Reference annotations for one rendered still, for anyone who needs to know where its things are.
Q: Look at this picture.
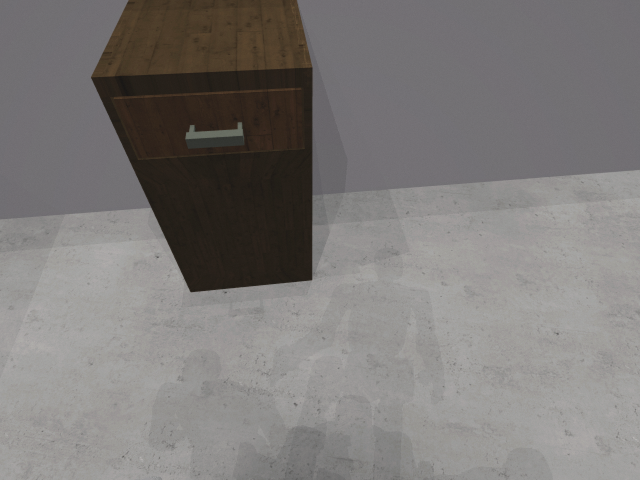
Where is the cabinet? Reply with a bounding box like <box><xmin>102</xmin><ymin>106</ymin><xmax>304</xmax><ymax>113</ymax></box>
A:
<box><xmin>91</xmin><ymin>0</ymin><xmax>312</xmax><ymax>292</ymax></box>

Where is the handle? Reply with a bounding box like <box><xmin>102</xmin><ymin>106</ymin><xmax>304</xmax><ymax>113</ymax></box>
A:
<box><xmin>185</xmin><ymin>122</ymin><xmax>244</xmax><ymax>149</ymax></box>

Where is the drawer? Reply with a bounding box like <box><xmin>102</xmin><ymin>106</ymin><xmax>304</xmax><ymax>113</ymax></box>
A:
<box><xmin>114</xmin><ymin>88</ymin><xmax>303</xmax><ymax>158</ymax></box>

